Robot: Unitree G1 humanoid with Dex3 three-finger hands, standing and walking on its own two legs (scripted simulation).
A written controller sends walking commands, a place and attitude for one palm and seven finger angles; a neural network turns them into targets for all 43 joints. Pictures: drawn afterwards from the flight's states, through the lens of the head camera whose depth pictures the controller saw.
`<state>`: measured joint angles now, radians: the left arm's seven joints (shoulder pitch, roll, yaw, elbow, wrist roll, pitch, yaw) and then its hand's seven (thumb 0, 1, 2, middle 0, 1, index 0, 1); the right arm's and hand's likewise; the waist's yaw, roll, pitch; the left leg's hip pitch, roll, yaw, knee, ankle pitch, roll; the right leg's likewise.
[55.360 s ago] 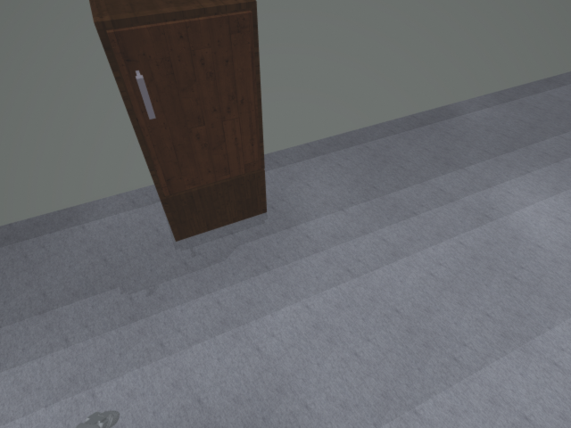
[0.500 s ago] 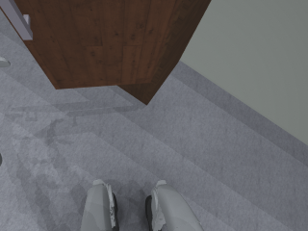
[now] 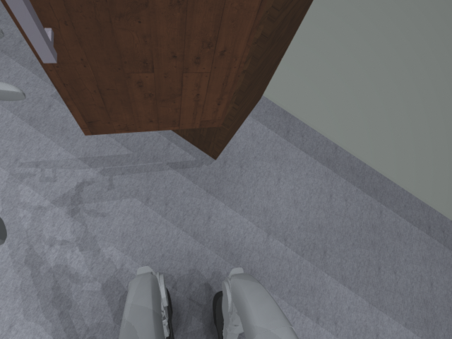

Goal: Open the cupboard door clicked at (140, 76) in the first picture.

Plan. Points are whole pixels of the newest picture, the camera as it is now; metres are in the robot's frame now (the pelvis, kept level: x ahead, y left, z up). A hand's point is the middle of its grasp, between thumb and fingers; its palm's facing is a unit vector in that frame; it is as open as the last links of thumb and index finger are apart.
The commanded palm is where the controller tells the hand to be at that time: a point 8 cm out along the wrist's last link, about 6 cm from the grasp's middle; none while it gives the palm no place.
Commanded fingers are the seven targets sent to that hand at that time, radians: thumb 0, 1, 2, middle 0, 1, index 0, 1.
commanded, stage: move the hooked fingers beside the handle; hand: left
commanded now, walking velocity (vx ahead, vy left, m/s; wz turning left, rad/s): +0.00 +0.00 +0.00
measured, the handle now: (32, 15) +0.59 +0.25 +0.08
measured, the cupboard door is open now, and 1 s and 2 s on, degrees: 43 43 43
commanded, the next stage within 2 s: slide the fingers in behind the handle in 0.10 s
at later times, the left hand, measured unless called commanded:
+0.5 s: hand (10, 48) +0.54 +0.27 +0.07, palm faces +0.09 -1.00 -0.01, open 14.0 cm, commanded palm +0.53 +0.29 +0.07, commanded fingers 0.00 -0.50 0.30 -0.30 -1.20 -0.30 -1.20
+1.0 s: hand (33, 47) +0.55 +0.24 +0.07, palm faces +0.10 -0.99 -0.01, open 14.0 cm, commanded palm +0.53 +0.26 +0.07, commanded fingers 0.00 -0.50 0.30 -0.30 -1.20 -0.30 -1.20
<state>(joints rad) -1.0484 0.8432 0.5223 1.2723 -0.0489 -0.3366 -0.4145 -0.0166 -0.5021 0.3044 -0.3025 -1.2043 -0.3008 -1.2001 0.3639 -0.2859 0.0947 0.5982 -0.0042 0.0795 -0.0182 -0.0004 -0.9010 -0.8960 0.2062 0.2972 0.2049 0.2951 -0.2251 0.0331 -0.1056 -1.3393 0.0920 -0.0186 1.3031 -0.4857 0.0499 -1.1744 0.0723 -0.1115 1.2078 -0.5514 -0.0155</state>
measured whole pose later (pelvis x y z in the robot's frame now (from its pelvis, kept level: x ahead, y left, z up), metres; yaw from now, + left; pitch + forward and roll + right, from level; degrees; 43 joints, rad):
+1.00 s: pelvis +0.01 -0.01 +0.00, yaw +1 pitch +29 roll -7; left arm -1.04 0.69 0.46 1.22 -0.06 -0.35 -0.29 -0.02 -0.50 0.30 -0.30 -1.22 -0.30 -1.20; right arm 0.37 -0.27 0.07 0.63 -0.02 0.07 0.01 0.00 -0.90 -0.90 0.21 0.30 0.20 0.30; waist -0.22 0.04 -0.12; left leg -1.32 0.09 -0.02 1.28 -0.48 0.03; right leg -1.16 0.07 -0.11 1.20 -0.56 -0.03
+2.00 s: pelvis +0.01 -0.02 +0.01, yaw +2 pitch +28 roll -5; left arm -0.98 0.58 0.42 1.21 -0.06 -0.41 -0.20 -0.02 -0.47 0.32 -0.29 -1.21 -0.27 -1.20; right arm 0.37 -0.26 0.05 0.65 -0.03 0.08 0.03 0.00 -0.90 -0.90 0.20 0.30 0.20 0.29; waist -0.20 0.05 -0.14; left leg -1.27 0.08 -0.01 1.26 -0.49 0.03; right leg -1.12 0.07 -0.10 1.19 -0.57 -0.04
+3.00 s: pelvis +0.01 -0.01 +0.02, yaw +1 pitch +27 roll -5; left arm -0.85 0.52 0.41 1.09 -0.11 -0.41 -0.23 0.00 0.79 0.81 -0.38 -1.35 -0.38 -1.35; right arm 0.39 -0.26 0.04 0.62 -0.01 0.10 0.03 0.00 -0.90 -0.90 0.20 0.30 0.20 0.29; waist -0.18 0.05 -0.15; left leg -1.22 0.08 0.01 1.23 -0.49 0.03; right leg -1.09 0.07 -0.07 1.17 -0.56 -0.03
